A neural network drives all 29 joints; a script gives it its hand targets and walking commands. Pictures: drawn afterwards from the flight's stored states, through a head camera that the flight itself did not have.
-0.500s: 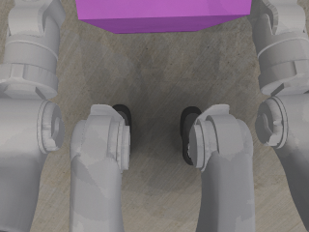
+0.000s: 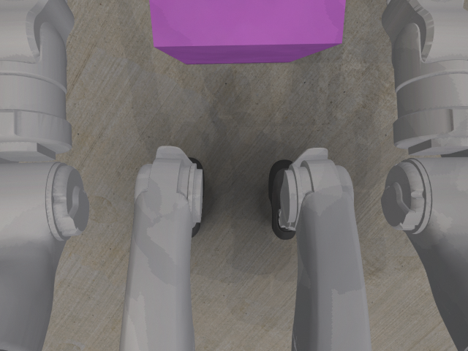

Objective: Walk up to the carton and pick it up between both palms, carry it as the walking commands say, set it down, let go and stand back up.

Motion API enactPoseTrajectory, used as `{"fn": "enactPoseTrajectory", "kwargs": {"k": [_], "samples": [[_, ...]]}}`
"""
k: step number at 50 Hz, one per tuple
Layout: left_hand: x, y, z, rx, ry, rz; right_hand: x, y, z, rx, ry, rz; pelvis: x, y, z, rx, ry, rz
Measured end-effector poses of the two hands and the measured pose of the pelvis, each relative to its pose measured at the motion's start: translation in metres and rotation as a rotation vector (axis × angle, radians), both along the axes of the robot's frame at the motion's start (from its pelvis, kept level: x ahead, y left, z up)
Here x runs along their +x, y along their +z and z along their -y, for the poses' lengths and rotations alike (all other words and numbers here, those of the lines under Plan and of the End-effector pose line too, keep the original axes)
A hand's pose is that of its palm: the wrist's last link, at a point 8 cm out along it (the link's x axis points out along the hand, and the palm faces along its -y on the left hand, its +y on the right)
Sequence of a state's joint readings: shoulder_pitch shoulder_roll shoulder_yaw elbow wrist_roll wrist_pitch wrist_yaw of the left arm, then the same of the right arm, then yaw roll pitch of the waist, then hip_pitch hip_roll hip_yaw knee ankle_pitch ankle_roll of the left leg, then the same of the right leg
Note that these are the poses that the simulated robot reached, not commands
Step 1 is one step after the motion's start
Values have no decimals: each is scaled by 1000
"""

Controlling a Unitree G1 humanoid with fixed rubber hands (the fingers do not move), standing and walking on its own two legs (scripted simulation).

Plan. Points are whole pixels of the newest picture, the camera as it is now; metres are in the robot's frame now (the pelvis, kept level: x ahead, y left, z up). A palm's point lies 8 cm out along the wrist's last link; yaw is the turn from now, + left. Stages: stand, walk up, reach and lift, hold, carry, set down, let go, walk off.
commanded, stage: set down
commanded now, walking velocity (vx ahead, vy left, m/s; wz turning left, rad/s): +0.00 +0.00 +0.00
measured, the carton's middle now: out of the picture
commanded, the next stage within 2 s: let go in 0.88 s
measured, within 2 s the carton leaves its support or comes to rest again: neither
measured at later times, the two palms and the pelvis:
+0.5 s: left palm out of the picture +0.55 +0.22 +0.01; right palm out of the picture +0.56 -0.18 +0.01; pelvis +0.00 -0.01 +0.13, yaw +1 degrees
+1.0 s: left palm out of the picture +0.53 +0.22 +0.10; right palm out of the picture +0.54 -0.18 +0.10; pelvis +0.03 +0.00 +0.22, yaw +1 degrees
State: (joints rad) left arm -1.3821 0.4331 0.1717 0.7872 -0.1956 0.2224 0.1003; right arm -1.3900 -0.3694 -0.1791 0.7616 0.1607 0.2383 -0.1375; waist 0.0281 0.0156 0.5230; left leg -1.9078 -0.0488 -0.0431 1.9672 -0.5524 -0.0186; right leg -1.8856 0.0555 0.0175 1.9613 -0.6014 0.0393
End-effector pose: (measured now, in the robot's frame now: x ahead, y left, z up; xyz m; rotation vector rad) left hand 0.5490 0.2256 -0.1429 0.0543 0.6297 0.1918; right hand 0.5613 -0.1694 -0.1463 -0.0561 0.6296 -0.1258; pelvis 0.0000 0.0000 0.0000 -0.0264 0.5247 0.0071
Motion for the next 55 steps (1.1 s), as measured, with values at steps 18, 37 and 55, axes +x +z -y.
{"fn": "enactPoseTrajectory", "kwargs": {"k": [18,37,55], "samples": [[3,107,7,-9,-16,-11,0,111,19,0,3,1,-4,93,1,8,0,10],[-2,223,-9,-6,-28,-15,4,224,9,-15,36,-13,6,195,8,21,15,54],[-43,250,6,89,-94,-93,-46,253,22,-131,94,-76,37,239,1,19,8,2]]}}
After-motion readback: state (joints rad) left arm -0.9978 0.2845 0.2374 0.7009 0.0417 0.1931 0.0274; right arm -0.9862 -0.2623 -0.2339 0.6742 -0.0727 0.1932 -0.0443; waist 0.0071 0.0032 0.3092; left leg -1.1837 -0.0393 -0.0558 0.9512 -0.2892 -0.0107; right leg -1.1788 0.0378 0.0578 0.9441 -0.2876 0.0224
